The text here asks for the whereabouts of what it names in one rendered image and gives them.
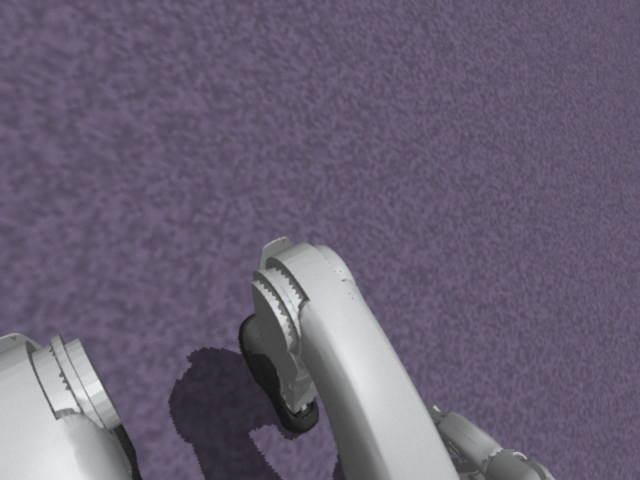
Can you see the right robot foot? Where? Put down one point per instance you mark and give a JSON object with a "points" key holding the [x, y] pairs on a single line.
{"points": [[265, 374]]}

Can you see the right robot arm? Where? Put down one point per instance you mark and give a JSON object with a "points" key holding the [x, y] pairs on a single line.
{"points": [[510, 464]]}

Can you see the right robot hand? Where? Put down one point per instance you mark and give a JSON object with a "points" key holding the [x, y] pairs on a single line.
{"points": [[464, 439]]}

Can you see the left robot foot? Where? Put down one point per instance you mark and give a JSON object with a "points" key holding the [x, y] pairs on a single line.
{"points": [[129, 450]]}

